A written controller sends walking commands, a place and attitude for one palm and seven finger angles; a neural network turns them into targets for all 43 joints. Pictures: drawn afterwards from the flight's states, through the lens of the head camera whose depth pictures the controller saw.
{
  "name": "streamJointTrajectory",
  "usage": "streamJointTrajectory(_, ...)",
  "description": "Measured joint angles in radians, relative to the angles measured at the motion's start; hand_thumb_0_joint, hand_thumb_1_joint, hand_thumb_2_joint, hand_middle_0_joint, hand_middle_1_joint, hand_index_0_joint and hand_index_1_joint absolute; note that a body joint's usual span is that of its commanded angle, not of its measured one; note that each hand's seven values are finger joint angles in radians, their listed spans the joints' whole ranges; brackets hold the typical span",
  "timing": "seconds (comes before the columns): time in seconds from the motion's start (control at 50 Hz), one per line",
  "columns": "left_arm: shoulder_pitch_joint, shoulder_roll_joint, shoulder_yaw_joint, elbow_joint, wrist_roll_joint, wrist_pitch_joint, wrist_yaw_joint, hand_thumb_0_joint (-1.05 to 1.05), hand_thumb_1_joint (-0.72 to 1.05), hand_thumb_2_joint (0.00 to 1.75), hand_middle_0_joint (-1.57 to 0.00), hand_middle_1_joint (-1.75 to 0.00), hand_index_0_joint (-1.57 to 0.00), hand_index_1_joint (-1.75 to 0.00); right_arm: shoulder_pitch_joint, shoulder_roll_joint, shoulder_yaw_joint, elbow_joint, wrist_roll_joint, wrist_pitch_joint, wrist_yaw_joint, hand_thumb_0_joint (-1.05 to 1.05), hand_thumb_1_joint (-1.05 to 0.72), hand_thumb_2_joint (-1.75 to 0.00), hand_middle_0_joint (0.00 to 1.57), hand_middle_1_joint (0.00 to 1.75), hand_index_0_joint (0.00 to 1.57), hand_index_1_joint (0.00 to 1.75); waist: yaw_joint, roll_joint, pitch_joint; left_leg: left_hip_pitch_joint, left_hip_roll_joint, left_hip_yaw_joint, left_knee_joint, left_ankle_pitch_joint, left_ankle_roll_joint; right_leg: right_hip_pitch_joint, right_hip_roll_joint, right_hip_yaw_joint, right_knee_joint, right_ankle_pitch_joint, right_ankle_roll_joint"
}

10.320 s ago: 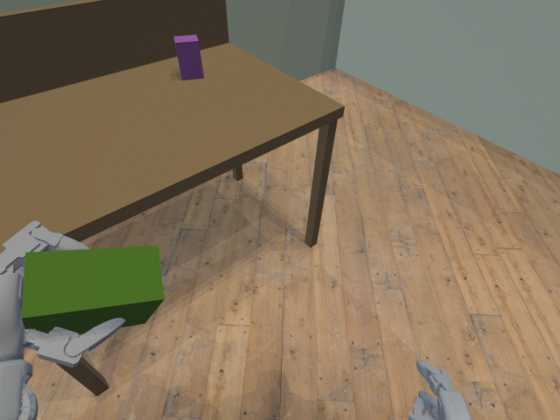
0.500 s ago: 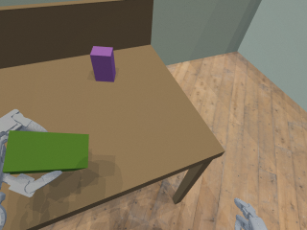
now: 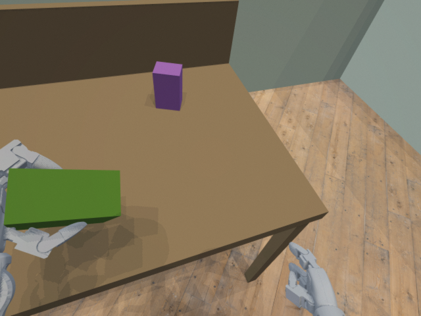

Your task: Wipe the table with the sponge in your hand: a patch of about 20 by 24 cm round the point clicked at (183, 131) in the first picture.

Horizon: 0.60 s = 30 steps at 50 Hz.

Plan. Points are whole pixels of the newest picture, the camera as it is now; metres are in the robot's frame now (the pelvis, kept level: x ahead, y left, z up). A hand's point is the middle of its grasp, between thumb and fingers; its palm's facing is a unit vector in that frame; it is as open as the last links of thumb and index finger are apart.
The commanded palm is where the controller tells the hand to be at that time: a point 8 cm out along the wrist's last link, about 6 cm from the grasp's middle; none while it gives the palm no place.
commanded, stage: look again from close up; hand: left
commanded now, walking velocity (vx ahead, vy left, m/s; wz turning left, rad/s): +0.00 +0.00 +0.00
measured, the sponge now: (81, 200) +0.24 +0.22 +0.14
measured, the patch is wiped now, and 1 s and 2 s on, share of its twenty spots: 0.00 0.00 0.00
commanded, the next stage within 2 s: come to a stop and stand still in 0.36 s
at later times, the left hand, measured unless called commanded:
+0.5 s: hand (70, 201) +0.22 +0.22 +0.15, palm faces +0.32 -0.86 -0.39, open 10.1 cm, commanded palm +0.17 +0.26 +0.18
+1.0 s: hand (60, 174) +0.26 +0.25 +0.16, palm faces +0.38 -0.86 -0.35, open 10.1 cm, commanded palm +0.19 +0.28 +0.18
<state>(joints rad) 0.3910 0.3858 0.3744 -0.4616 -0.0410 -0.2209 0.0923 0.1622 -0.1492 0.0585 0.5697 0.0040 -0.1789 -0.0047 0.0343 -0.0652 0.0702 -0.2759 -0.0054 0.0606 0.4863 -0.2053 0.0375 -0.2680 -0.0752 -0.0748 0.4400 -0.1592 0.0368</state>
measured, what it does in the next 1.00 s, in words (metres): stands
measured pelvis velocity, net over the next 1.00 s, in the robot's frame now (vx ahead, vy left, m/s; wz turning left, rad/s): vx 0.03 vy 0.00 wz -0.02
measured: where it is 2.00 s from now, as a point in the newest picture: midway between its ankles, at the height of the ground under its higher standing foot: outside the picture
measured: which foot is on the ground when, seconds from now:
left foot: down 0.00-1.00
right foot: down 0.00-1.00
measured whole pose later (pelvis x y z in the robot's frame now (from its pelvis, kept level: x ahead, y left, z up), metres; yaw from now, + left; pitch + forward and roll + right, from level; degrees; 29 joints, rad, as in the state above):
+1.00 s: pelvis +0.03 +0.00 +0.00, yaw -1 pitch -1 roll -1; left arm 0.37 0.37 0.39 -0.47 -0.04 -0.26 0.10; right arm 0.20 -0.17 0.02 0.61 0.01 -0.21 -0.01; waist 0.03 -0.06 0.10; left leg -0.23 0.01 0.07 0.50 -0.26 0.03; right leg -0.22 -0.06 -0.06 0.43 -0.19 0.04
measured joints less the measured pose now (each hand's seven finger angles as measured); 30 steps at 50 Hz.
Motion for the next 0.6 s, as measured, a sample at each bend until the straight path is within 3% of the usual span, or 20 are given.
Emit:
streamJointTrajectory(0.5,0.076,-0.009,-0.017,-0.031,-0.003,0.044,0.003,-0.01,-0.51,1.01,-0.71,-1.34,-0.75,-1.34,0.066,-0.061,-0.039,0.006,0.018,0.029,-0.044,0.02,-0.9,-0.9,0.21,0.3,0.2,0.3,-0.04,0.03,-0.013,0.02,0.034,0.006,-0.016,0.004,-0.021,0.023,0.036,0.005,-0.038,0.019,-0.018)
streamJointTrajectory(0.54,-0.047,0.071,0.013,0.029,0.052,0.012,-0.042,-0.01,-0.51,1.01,-0.71,-1.34,-0.75,-1.34,0.083,-0.057,-0.052,0.014,-0.007,0.005,-0.047,0.02,-0.9,-0.9,0.21,0.3,0.2,0.29,0.0,0.03,-0.006,-0.008,0.045,0.002,0.015,-0.005,-0.024,0.001,0.044,0.001,-0.019,0.015,-0.022)
streamJointTrajectory(0.56,-0.108,0.099,0.034,0.085,0.046,-0.017,-0.049,-0.01,-0.51,1.01,-0.71,-1.34,-0.75,-1.34,0.08,-0.056,-0.051,0.027,-0.008,0.004,-0.042,0.02,-0.9,-0.9,0.2,0.3,0.2,0.29,0.013,0.028,-0.005,-0.014,0.048,0.003,0.023,-0.007,-0.026,-0.007,0.046,0.003,-0.011,0.013,-0.025)
streamJointTrajectory(0.6,-0.149,0.1,0.071,0.146,0.014,-0.032,-0.037,-0.01,-0.51,1.01,-0.71,-1.34,-0.75,-1.34,0.07,-0.056,-0.045,0.037,-0.003,0.006,-0.025,0.02,-0.9,-0.9,0.2,0.3,0.2,0.29,0.013,0.03,-0.003,-0.006,0.049,0.016,0.019,-0.007,-0.025,-0.008,0.047,0.016,-0.008,0.014,-0.026)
